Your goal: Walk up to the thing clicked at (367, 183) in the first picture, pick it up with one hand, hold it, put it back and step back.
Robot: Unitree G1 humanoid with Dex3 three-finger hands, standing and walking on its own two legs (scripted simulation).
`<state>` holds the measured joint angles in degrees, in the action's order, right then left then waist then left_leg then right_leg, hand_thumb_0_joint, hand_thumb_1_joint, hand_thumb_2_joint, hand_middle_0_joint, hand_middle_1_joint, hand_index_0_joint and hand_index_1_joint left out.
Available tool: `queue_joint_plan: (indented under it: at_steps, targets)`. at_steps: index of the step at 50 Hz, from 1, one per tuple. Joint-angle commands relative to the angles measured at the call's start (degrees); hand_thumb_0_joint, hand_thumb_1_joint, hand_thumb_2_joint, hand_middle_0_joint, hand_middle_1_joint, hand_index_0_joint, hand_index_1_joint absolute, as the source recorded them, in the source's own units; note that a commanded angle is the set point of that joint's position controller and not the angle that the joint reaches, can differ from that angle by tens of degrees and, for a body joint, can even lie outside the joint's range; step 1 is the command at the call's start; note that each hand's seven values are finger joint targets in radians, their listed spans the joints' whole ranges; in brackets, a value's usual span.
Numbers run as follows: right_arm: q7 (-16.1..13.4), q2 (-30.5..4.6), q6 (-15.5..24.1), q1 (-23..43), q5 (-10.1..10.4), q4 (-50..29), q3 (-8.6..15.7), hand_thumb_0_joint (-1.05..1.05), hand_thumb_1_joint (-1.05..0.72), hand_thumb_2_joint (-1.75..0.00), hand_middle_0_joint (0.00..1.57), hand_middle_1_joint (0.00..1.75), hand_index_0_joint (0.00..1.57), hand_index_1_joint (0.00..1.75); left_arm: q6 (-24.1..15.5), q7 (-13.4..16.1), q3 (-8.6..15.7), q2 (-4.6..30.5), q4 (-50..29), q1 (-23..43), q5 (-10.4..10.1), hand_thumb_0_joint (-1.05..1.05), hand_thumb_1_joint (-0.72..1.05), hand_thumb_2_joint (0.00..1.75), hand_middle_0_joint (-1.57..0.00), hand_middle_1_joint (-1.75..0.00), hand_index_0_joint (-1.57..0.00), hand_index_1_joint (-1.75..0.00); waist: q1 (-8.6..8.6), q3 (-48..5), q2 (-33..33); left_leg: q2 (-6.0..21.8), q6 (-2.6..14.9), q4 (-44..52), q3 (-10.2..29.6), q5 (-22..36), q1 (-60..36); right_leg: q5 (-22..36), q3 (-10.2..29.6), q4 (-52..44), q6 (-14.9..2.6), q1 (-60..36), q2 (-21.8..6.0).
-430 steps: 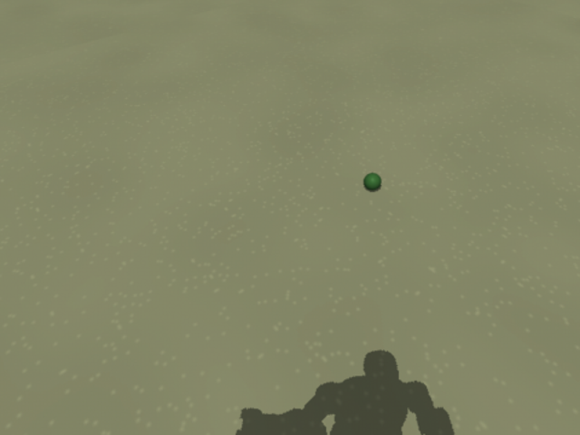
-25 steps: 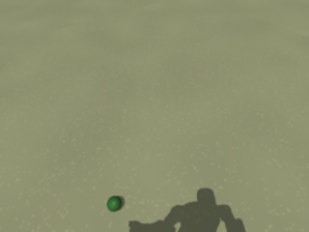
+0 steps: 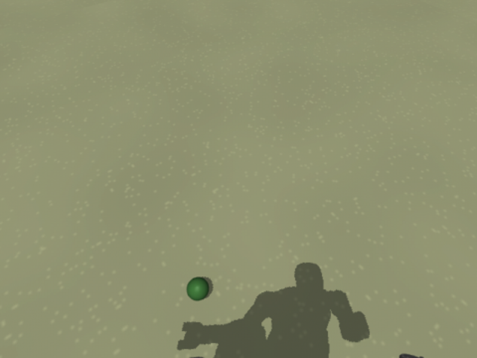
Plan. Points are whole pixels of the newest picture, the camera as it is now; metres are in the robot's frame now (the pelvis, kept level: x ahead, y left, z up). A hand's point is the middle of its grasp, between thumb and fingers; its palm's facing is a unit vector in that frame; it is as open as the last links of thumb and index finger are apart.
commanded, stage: walk up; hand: left
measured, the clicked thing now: (197, 288) +0.44 +0.18 -0.71
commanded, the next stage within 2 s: stand in 1.62 s
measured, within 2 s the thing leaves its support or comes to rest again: neither
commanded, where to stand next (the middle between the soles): +0.05 -0.03 m, yaw -1 degrees
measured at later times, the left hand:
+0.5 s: hand out of the picture +0.11 +0.23 -0.14, palm faces -0.07 -0.92 -0.37, open 7.4 cm
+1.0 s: hand out of the picture +0.09 +0.22 -0.13, palm faces -0.02 -0.94 -0.33, open 7.4 cm
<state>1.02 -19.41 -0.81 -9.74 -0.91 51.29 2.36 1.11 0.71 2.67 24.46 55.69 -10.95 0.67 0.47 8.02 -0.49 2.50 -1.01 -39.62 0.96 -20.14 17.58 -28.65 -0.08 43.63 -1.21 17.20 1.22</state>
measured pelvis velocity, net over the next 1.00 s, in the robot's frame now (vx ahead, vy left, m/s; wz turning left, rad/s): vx -0.02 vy -0.03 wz -0.03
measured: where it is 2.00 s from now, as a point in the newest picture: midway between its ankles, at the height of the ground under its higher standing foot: outside the picture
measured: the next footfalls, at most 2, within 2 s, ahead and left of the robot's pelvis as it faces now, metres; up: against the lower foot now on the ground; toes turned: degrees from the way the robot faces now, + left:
right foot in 0.02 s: +0.04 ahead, -0.16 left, +0.00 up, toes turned -1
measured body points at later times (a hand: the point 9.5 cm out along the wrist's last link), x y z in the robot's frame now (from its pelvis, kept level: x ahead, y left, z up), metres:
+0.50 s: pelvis -0.01 -0.03 +0.00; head +0.02 -0.02 +0.45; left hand +0.12 +0.28 -0.12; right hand +0.05 -0.36 -0.11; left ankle -0.01 +0.13 -0.71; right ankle +0.00 -0.16 -0.72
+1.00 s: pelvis -0.02 -0.03 +0.02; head -0.01 -0.03 +0.47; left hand +0.09 +0.26 -0.10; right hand +0.05 -0.33 -0.11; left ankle -0.01 +0.11 -0.72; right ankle +0.00 -0.16 -0.72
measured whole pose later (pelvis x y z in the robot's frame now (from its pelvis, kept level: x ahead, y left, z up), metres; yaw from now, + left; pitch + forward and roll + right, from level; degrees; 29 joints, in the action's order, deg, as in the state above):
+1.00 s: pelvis -0.02 -0.03 +0.02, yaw -2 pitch -3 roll +0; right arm 0.6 -20.2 0.8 -6.3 0.1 62.9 -0.2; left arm -0.2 -0.9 0.9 19.8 63.8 -3.6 -0.4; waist 0.0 3.9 0.0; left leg 2.1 -2.3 -21.7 1.2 -11.8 6.9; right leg -10.8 1.4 22.5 1.0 8.8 -0.8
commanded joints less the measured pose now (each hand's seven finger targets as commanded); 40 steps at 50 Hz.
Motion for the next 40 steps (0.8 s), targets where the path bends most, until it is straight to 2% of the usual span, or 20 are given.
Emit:
queue_joint_plan:
  at_steps: [1,3,4,5,7,9,10,11,12,18,20,21,22,23,24,28,30,31,35,40]
  targets:
    - [-2.4,-17.0,1.5,0.7,1.1,-4.5,4.3,0.0,-0.9,-0.9,0.2,0.3,0.2,0.3,-1.5,0.1,3.6,10.8,-3.9,-3.8,1.4,0.0,0.9,0.9,-0.2,-0.3,-0.2,-0.3,1.35,-10.6,5.6,10.9,8.36,3.9,10.9,29.2,-3.2,18.1,3.1,-17.1,-2.76,-9.1,-2.8]
    - [-2.9,-13.8,1.3,1.6,2.1,-4.8,3.5,0.0,-0.9,-0.9,0.2,0.3,0.2,0.3,-1.7,-0.5,4.3,15.8,-5.9,0.6,1.1,0.0,0.9,0.9,-0.2,-0.3,-0.2,-0.3,-0.22,-9.0,-5.8,-1.7,2.5,-4.8,-1.2,4.9,-0.2,29.3,18.6,-19.5,-11.81,-5.2,-15.2]
    - [-3.3,-13.7,1.1,0.3,1.7,-3.6,3.8,0.0,-0.9,-0.9,0.2,0.3,0.2,0.3,-1.8,-0.9,3.8,14.2,-7.5,3.1,1.0,0.0,0.9,0.9,-0.2,-0.3,-0.2,-0.3,-1.01,-8.4,-7.2,-2.5,2.35,-8.2,-1.5,-8.9,-2.9,32.0,20.2,-18.7,-14.72,-1.6,-18.1]
    - [-3.2,-13.6,1.3,0.1,1.4,-3.3,3.6,0.0,-0.9,-0.9,0.2,0.3,0.2,0.3,-1.7,-1.0,3.2,12.3,-7.8,2.5,1.0,0.0,0.9,0.9,-0.2,-0.3,-0.2,-0.3,-0.93,-8.3,-6.8,-2.8,3.01,-7.7,-0.2,-12.2,-2.6,34.6,18.8,-18.1,-14.24,-1.5,-17.5]
    - [-3.1,-13.2,2.1,-2.2,1.4,-2.2,3.3,0.0,-0.9,-0.9,0.2,0.3,0.2,0.3,-1.3,-0.8,2.9,11.8,-8.9,4.2,1.2,0.0,0.9,0.9,-0.2,-0.3,-0.2,-0.3,-2.14,-6.9,-9.8,-2.3,3.55,-0.8,-0.6,-6.0,-2.9,40.6,13.8,-14.6,-11.13,-2.0,-14.0]
    - [-3.5,-15.8,3.6,-7.3,0.6,-0.5,4.1,0.0,-0.9,-0.9,0.2,0.3,0.2,0.3,-0.9,-0.9,2.7,10.1,-9.8,5.4,0.5,0.0,0.9,0.9,-0.2,-0.3,-0.2,-0.3,-3.92,-11.6,-4.0,5.7,6.08,11.9,8.1,18.5,-11.8,39.1,7.2,-3.1,-4.3,0.2,-7.4]
    - [-3.6,-18.8,4.2,-6.3,-0.3,-1.4,4.6,0.0,-0.9,-0.9,0.2,0.3,0.2,0.3,-0.5,-0.9,2.3,8.1,-10.5,4.3,0.1,0.0,0.9,0.9,-0.2,-0.3,-0.2,-0.3,-2.57,-11.8,2.1,13.0,9.95,14.6,18.9,27.3,-15.1,27.6,4.7,1.8,-1.41,5.6,-2.5]
    - [-3.5,-20.2,4.4,-4.6,0.2,-1.7,4.7,0.0,-0.9,-0.9,0.2,0.3,0.2,0.3,0.2,-0.6,2.7,8.7,-9.7,3.5,0.3,0.0,0.9,0.9,-0.2,-0.3,-0.2,-0.3,-2.07,-11.1,6.7,19.9,16.41,12.9,23.7,37.7,-14.5,-1.6,3.4,6.4,-0.34,7.2,-0.8]
    - [-3.6,-20.2,4.7,-5.1,0.0,-1.8,5.0,0.0,-0.9,-0.9,0.2,0.3,0.2,0.3,0.4,-0.5,2.9,9.1,-9.7,4.3,0.4,0.0,0.9,0.9,-0.2,-0.3,-0.2,-0.3,-2.57,-9.7,7.1,21.4,18.37,13.6,24.6,40.2,-12.3,-7.1,6.4,11.2,-0.49,7.7,-1.6]
    - [-3.4,-18.2,4.0,1.5,-0.6,-3.8,3.4,0.0,-0.9,-0.9,0.2,0.3,0.2,0.3,-0.4,-1.7,3.2,7.6,-7.6,1.9,-0.4,0.0,0.9,0.9,-0.2,-0.3,-0.2,-0.3,-0.13,-8.3,12.8,10.5,10.31,10.9,8.2,31.3,-5.8,2.7,0.6,-3.0,-0.77,-1.1,-1.5]
    - [-2.7,-17.2,2.9,2.6,0.0,-4.1,2.7,0.0,-0.9,-0.9,0.2,0.3,0.2,0.3,-1.4,-1.2,3.2,6.9,-5.1,-1.3,-0.1,0.0,0.9,0.9,-0.2,-0.3,-0.2,-0.3,1.95,-9.5,10.6,7.5,7.45,4.9,4.1,26.3,-2.0,15.3,-1.9,-17.8,-1.09,-10.8,0.1]
    - [-2.5,-14.8,2.4,1.9,0.7,-4.3,2.1,0.0,-0.9,-0.9,0.2,0.3,0.2,0.3,-2.1,-0.9,3.7,9.7,-4.7,-1.1,0.4,0.0,0.9,0.9,-0.2,-0.3,-0.2,-0.3,1.86,-10.9,5.5,5.1,4.61,1.6,2.7,20.0,2.4,23.1,3.3,-17.9,-2.18,-15.9,-2.4]
    - [-2.3,-12.6,2.3,1.5,1.2,-5.0,1.3,0.0,-0.9,-0.9,0.2,0.3,0.2,0.3,-2.8,-0.5,4.2,12.7,-5.1,-1.1,0.9,0.0,0.9,0.9,-0.2,-0.3,-0.2,-0.3,1.29,-11.8,-2.5,1.3,1.84,-4.0,0.7,9.6,7.7,27.2,16.3,-20.0,-5.45,-17.7,-11.2]
    - [-2.5,-12.7,1.6,1.3,1.3,-4.0,1.5,0.0,-0.9,-0.9,0.2,0.3,0.2,0.3,-2.9,-0.6,3.8,14.7,-5.7,2.3,0.1,0.0,0.9,0.9,-0.2,-0.3,-0.2,-0.3,0.6,-12.5,-4.9,-0.9,1.32,-7.4,0.6,-10.6,2.8,24.9,24.5,-22.4,-12.64,-8.6,-20.7]
    - [-2.5,-14.0,1.3,0.7,0.9,-2.4,2.2,0.0,-0.9,-0.9,0.2,0.3,0.2,0.3,-3.1,-0.7,3.5,14.5,-6.6,5.6,0.4,0.0,0.9,0.9,-0.2,-0.3,-0.2,-0.3,-0.36,-10.2,-5.2,-0.1,1.15,-11.1,2.1,-13.6,-0.9,23.1,25.8,-22.3,-14.58,-2.5,-21.5]
    - [-2.0,-13.0,2.6,-4.0,1.2,1.5,1.7,0.0,-0.9,-0.9,0.2,0.3,0.2,0.3,-2.7,-0.6,2.1,11.5,-5.7,9.8,0.0,0.0,0.9,0.9,-0.2,-0.3,-0.2,-0.3,-3.67,-7.8,-8.7,0.5,1.94,9.3,1.2,2.6,-6.5,28.2,11.7,-16.6,-6.12,-0.7,-12.6]
    - [-2.0,-15.8,3.3,-2.0,-0.1,1.6,2.2,0.0,-0.9,-0.9,0.2,0.3,0.2,0.3,-2.2,-0.8,1.3,8.2,-5.5,7.9,-0.9,0.0,0.9,0.9,-0.2,-0.3,-0.2,-0.3,-1.49,-10.5,-1.9,6.3,5.02,17.2,10.8,14.7,-10.0,26.2,7.6,-10.4,-1.81,-0.6,-7.3]
    - [-1.7,-17.6,3.4,2.9,0.3,1.0,2.2,0.0,-0.9,-0.9,0.2,0.3,0.2,0.3,-2.0,-0.8,1.3,8.1,-3.6,6.0,-1.2,0.0,0.9,0.9,-0.2,-0.3,-0.2,-0.3,1.12,-9.1,0.9,9.0,7.31,16.9,13.9,10.5,-4.4,15.5,5.1,-11.9,-0.71,-4.0,-4.1]
    - [-1.2,-14.1,2.7,3.7,0.7,3.4,0.9,0.0,-0.9,-0.9,0.2,0.3,0.2,0.3,-3.1,-0.9,1.5,10.2,-0.9,9.0,-0.7,0.0,0.9,0.9,-0.2,-0.3,-0.2,-0.3,-0.93,-6.8,-0.2,1.5,2.48,14.5,2.9,7.1,-5.4,18.6,10.9,-21.4,-3.05,-5.4,-9.5]
    - [-1.0,-13.4,2.8,3.5,0.9,6.2,0.3,0.0,-0.9,-0.9,0.2,0.3,0.2,0.3,-3.1,-0.8,1.0,8.7,1.2,10.4,-0.9,0.0,0.9,0.9,-0.2,-0.3,-0.2,-0.3,-0.7,-9.2,-1.3,3.0,2.51,18.4,3.7,11.4,-9.2,20.1,8.5,-24.4,-1.52,-7.7,-8.3]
